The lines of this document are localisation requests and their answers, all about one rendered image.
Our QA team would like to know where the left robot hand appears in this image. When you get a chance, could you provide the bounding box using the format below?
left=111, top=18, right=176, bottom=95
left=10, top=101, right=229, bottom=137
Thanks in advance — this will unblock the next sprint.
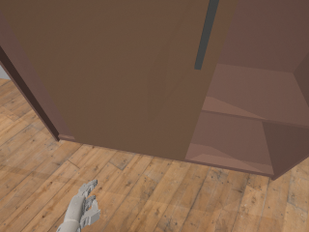
left=63, top=179, right=100, bottom=229

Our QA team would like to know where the wardrobe door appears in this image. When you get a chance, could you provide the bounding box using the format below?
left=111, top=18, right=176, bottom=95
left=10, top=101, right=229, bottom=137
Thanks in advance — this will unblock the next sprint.
left=0, top=10, right=73, bottom=136
left=0, top=0, right=239, bottom=161

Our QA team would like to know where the left robot forearm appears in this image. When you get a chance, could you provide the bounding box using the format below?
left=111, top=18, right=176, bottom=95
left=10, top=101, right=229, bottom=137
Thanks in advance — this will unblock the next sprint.
left=56, top=220, right=81, bottom=232

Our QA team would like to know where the handle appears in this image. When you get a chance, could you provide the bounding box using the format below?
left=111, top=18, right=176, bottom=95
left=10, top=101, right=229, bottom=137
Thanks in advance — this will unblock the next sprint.
left=194, top=0, right=219, bottom=70

